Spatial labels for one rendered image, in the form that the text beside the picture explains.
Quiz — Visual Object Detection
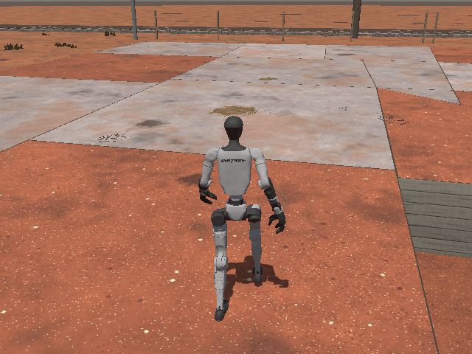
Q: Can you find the robot left forearm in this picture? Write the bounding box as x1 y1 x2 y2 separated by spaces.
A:
198 176 208 196

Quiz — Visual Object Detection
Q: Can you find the robot right upper arm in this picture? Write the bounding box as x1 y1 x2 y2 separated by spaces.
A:
249 147 270 190

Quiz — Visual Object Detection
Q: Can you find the robot right forearm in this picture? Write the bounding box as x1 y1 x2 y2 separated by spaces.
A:
264 177 282 215

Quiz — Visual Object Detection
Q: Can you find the robot torso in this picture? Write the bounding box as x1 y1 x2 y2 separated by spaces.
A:
217 145 252 221

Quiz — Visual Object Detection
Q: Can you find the robot left upper arm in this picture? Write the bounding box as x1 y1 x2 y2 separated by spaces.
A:
200 148 220 187

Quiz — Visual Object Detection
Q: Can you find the left robot thigh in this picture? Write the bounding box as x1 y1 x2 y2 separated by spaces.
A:
211 207 228 270

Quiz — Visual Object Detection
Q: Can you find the left robot hand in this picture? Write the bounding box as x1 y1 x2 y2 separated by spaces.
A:
200 190 217 204

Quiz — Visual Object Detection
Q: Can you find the right robot hand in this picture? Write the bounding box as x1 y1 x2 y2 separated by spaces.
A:
268 212 286 234

